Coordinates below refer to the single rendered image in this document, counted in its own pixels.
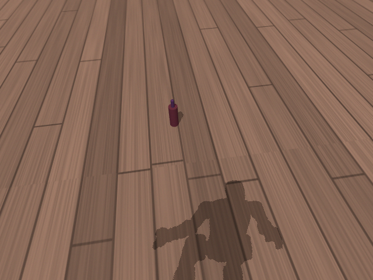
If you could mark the bottle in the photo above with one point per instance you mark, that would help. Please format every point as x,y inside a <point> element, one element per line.
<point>173,114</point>

